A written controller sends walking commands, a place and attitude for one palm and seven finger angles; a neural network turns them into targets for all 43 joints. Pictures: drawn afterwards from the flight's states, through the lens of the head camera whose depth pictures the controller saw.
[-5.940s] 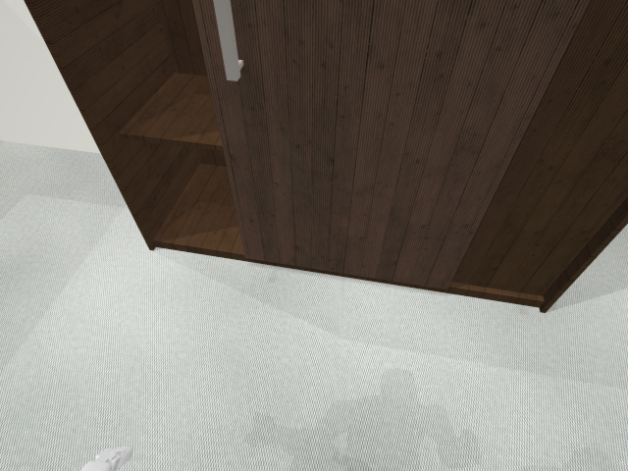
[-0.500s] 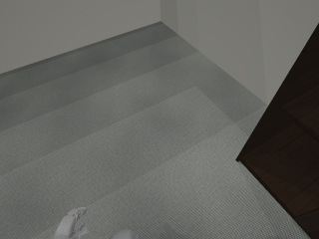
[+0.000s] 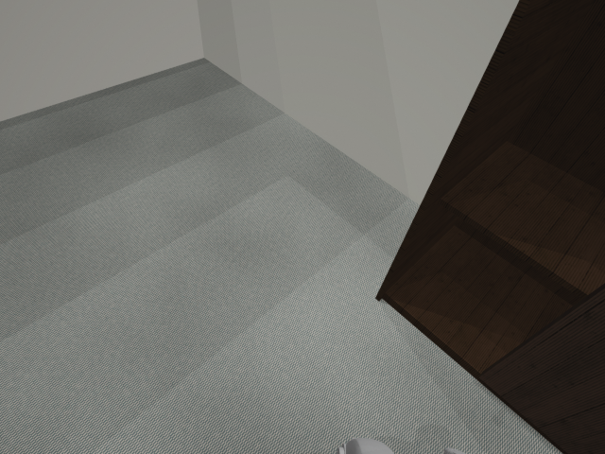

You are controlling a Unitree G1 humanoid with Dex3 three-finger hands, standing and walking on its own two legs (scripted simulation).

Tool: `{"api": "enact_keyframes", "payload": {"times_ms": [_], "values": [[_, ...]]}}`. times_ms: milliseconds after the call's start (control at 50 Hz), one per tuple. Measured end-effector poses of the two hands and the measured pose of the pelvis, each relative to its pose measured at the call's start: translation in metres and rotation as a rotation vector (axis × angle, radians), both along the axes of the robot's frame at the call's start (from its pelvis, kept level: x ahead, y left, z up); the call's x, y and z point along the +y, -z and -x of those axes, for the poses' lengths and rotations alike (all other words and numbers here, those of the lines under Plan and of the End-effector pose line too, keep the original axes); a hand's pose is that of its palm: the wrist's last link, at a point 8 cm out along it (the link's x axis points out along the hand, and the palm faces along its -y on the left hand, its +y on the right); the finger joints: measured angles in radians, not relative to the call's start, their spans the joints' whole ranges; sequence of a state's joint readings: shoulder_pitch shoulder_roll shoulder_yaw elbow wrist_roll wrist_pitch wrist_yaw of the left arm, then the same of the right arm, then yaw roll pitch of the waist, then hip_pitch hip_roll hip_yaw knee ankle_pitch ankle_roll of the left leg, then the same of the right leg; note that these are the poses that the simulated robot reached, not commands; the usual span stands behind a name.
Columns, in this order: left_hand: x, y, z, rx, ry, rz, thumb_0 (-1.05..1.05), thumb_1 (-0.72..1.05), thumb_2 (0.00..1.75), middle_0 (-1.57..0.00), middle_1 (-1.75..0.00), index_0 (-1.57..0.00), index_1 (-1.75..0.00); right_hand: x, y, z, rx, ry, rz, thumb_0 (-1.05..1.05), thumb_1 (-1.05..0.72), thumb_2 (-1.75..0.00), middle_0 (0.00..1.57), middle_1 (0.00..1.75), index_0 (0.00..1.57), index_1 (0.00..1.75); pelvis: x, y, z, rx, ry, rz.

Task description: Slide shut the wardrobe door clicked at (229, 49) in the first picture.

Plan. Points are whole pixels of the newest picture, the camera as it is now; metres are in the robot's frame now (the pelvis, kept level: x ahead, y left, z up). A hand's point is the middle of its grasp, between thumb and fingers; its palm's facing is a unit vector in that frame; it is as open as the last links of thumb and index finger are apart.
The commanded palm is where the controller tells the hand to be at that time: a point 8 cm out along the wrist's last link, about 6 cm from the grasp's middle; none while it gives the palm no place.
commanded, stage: turn to face it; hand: right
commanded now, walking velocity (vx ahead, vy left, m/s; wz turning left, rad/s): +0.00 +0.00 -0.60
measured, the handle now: out of the picture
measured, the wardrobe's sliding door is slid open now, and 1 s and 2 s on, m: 0.41 0.41 0.41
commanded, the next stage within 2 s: take the last steps up to it in 1.04 s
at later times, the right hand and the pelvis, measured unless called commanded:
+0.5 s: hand out of the picture -0.01 -0.29 -0.17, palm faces +0.34 +0.91 -0.25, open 7.3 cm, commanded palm none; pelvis -0.01 -0.05 +0.00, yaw -17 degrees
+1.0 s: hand out of the picture -0.04 -0.22 -0.14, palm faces +0.56 +0.79 -0.27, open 7.3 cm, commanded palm none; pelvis +0.00 -0.01 +0.00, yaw -35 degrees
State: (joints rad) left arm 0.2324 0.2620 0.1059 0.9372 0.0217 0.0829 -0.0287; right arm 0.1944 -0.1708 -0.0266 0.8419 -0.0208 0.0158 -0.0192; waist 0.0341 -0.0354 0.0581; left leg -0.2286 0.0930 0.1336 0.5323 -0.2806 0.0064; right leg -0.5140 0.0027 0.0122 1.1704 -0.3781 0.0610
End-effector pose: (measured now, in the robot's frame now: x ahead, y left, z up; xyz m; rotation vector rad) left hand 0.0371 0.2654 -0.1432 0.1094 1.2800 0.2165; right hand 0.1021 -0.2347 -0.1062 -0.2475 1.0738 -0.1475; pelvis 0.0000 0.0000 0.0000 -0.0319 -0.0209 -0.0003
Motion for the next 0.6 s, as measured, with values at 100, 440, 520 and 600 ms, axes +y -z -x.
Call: {"api": "enact_keyframes", "payload": {"times_ms": [100, 440, 520, 600], "values": [[-0.003, -0.008, -0.02, 0.017, 0.08, -0.023, 0.01, 0.91, 0.9, -0.2, -0.3, -0.2, -0.3, -0.01, 0.01, 0.038, 0.061, 0.083, -0.02, 0.01, -0.91, -0.9, 0.21, 0.3, 0.21, 0.3, -0.004, -0.002, 0.002, 0.003, 0.066, 0.0], [-0.096, -0.037, -0.111, -0.144, 0.389, -0.096, 0.01, 0.91, 0.9, -0.2, -0.3, -0.2, -0.3, -0.099, 0.036, 0.136, 0.167, 0.374, -0.047, 0.01, -0.91, -0.9, 0.2, 0.3, 0.2, 0.3, -0.054, 0.001, 0.012, 0.012, 0.267, -0.064], [-0.106, -0.035, -0.112, -0.13, 0.42, -0.069, 0.01, 0.91, 0.9, -0.2, -0.3, -0.2, -0.3, -0.101, 0.026, 0.13, 0.112, 0.402, -0.037, 0.01, -0.91, -0.9, 0.2, 0.3, 0.2, 0.3, -0.054, -0.002, 0.011, 0.013, 0.313, -0.061], [-0.106, -0.027, -0.109, -0.104, 0.441, -0.043, 0.01, 0.91, 0.9, -0.21, -0.3, -0.2, -0.3, -0.096, 0.019, 0.119, 0.062, 0.425, -0.026, 0.01, -0.91, -0.9, 0.2, 0.3, 0.2, 0.3, -0.049, -0.002, 0.01, 0.014, 0.362, -0.056]]}}
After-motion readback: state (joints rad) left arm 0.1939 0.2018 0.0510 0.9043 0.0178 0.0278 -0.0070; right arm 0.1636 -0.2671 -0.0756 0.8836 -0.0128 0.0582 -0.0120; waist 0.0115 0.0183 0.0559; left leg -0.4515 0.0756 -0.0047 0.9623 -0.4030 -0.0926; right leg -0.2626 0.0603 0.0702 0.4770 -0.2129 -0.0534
